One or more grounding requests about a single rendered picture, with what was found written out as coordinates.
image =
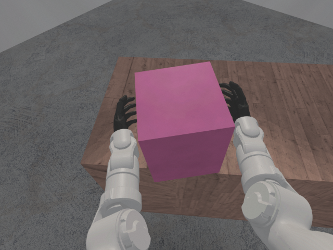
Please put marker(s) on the right robot hand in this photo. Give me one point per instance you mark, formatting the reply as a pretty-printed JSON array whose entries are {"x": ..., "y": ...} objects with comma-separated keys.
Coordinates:
[{"x": 238, "y": 104}]

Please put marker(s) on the left robot hand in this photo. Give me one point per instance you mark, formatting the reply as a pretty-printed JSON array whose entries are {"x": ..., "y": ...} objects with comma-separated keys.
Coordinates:
[{"x": 120, "y": 118}]

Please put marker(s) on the right robot upper arm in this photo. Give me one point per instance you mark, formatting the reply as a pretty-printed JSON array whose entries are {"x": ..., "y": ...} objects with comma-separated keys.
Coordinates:
[{"x": 282, "y": 219}]

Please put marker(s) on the right robot forearm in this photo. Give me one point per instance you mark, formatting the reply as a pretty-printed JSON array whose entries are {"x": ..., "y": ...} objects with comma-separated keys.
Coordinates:
[{"x": 254, "y": 160}]

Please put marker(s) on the carton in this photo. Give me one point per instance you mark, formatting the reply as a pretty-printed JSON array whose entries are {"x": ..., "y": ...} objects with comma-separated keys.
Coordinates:
[{"x": 184, "y": 126}]

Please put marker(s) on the pedestal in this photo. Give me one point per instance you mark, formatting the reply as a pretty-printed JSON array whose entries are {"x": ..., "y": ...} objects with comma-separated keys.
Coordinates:
[{"x": 293, "y": 105}]

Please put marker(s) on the left robot upper arm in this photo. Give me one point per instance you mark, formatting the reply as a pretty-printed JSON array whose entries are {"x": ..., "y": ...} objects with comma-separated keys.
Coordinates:
[{"x": 123, "y": 230}]

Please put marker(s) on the left robot forearm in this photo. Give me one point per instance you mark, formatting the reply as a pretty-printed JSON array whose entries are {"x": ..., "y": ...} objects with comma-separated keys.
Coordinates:
[{"x": 122, "y": 179}]

